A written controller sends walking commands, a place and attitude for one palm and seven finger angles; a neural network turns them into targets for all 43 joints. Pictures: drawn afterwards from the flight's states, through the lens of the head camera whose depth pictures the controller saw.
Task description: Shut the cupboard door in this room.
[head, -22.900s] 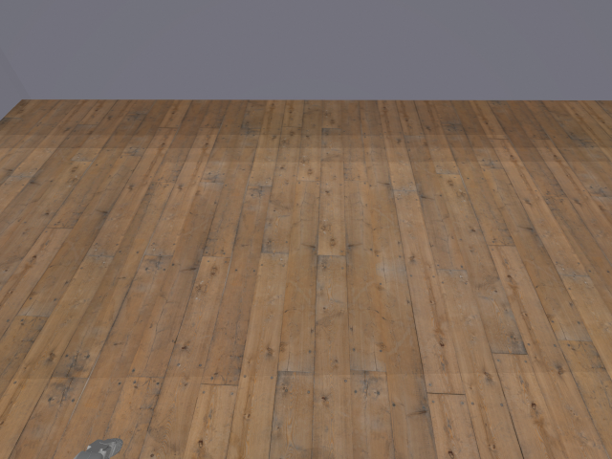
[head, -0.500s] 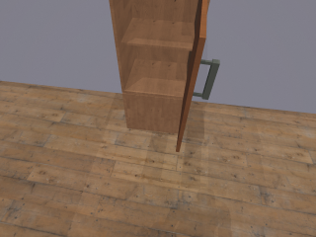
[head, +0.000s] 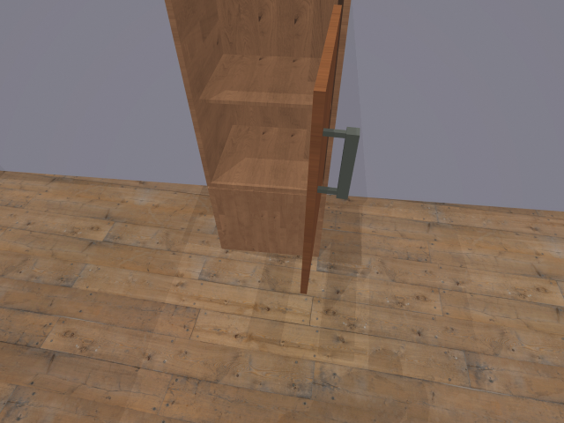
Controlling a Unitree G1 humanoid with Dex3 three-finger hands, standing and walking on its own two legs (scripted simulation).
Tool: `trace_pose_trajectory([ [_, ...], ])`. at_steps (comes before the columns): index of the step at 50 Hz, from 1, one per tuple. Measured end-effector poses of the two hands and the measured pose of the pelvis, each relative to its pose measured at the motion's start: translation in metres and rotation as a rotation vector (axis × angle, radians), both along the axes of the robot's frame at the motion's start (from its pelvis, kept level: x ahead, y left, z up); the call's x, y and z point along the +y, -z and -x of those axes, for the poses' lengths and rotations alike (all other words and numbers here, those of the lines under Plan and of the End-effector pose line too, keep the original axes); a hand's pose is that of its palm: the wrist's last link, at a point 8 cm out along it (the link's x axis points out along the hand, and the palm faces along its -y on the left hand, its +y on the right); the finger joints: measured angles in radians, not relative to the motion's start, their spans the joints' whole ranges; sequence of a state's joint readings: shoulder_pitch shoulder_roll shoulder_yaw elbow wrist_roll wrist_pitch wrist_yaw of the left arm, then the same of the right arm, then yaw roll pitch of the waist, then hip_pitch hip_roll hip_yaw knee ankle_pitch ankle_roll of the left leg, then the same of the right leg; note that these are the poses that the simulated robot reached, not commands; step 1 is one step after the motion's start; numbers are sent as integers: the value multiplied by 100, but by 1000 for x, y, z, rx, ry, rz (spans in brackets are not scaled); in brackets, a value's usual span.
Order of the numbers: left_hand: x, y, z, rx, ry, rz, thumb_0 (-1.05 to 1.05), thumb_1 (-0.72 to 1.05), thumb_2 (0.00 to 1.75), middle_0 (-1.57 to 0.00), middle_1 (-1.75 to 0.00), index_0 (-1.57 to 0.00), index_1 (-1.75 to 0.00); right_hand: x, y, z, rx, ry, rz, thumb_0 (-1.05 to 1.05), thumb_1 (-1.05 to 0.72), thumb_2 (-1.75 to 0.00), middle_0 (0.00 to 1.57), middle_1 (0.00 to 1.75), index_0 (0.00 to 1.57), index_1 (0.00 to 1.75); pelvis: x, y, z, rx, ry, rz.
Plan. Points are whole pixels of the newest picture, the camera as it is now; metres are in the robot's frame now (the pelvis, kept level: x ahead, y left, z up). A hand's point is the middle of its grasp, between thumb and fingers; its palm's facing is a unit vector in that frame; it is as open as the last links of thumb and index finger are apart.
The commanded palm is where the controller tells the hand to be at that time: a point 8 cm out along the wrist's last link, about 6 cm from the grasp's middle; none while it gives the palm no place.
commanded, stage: stand and wait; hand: left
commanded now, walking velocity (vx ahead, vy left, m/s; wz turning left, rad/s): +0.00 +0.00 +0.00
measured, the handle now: (336, 164) +0.55 -0.07 +0.06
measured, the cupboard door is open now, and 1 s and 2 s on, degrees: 86 86 86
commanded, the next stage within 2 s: look at it before walking up in 0.12 s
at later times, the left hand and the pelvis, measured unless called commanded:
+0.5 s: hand out of the picture -0.03 +0.14 -0.17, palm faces +0.06 -0.98 -0.18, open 7.4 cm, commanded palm none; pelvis +0.00 -0.01 +0.00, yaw +0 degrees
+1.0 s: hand out of the picture -0.01 +0.16 -0.18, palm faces +0.04 -0.98 -0.17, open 7.3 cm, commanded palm none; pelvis +0.01 +0.01 +0.00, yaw +0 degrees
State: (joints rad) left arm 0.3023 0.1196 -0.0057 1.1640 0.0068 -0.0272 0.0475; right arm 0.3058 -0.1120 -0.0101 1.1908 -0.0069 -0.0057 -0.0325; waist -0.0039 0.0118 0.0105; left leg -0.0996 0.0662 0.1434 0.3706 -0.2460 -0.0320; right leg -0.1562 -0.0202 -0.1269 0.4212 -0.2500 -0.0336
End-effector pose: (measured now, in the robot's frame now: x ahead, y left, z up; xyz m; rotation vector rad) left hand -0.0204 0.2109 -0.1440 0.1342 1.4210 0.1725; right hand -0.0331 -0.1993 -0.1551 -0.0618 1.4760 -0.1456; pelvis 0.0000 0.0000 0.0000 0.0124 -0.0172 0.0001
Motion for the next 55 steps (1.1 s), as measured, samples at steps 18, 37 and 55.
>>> trace_pose_trajectory([
  [18,-24,2,16,30,-28,37,1,91,90,-20,-30,-20,-30,-12,-1,-12,-21,-22,11,0,-91,-90,20,30,20,30,-9,0,2,1,-8,4],
  [37,-6,2,2,13,-10,12,1,92,90,-20,-30,-20,-30,-1,-3,2,20,-3,4,0,-91,-90,20,30,20,30,-3,0,-2,5,-7,6],
  [55,8,4,-3,18,-5,24,1,91,90,-20,-30,-20,-30,8,-6,-17,-19,-14,26,0,-91,-90,20,30,20,30,12,0,-7,7,-4,9],
])
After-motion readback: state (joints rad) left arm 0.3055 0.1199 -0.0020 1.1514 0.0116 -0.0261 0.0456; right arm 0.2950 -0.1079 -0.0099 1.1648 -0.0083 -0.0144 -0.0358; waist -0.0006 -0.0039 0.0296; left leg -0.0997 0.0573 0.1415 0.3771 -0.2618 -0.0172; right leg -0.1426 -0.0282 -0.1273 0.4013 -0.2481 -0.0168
